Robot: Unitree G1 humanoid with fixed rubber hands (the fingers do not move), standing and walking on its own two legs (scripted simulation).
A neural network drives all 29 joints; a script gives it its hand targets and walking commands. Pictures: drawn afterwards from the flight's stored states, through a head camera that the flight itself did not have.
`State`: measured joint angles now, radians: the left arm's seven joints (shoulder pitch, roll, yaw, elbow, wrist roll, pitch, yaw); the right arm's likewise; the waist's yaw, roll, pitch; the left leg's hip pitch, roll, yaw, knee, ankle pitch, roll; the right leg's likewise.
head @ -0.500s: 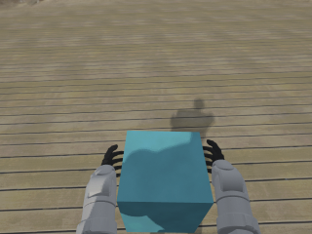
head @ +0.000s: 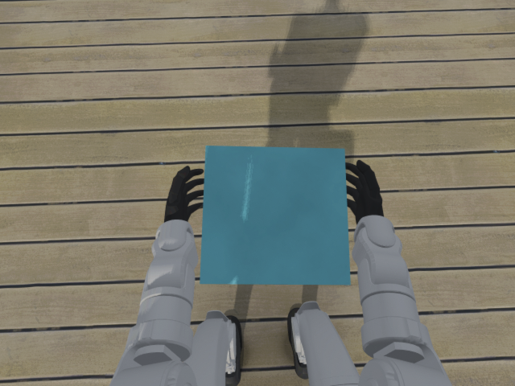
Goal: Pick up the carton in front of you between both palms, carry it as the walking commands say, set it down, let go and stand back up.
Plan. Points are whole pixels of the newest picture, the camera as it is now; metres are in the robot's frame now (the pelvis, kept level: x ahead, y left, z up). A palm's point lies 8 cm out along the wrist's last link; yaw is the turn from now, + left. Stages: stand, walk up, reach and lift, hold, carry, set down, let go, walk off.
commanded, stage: set down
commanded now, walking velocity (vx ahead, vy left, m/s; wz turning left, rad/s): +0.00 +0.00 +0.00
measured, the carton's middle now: (269, 221) +0.38 -0.03 -0.15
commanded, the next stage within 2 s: none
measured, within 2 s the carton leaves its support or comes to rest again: rests again in 1.94 s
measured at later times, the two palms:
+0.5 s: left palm (201, 208) +0.44 +0.11 -0.21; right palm (346, 215) +0.40 -0.19 -0.21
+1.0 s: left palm (218, 209) +0.48 +0.09 -0.38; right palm (333, 225) +0.41 -0.20 -0.36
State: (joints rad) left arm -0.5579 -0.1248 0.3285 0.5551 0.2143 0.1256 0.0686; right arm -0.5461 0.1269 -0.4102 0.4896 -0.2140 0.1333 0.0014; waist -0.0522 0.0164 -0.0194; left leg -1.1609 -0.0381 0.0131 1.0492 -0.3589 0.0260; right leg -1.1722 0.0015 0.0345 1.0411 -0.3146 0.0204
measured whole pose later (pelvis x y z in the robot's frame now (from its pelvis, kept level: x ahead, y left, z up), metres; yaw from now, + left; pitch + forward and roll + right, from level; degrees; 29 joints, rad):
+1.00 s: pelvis -0.05 +0.00 -0.25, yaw -1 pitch +47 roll -3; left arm -1.22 0.14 0.22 0.91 0.15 0.25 0.08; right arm -1.02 0.05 -0.59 0.61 -0.15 0.23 -0.09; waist -0.11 0.03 -0.03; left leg -2.24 -0.06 -0.01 1.94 -0.51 0.03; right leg -2.21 0.01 0.00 1.91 -0.51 0.04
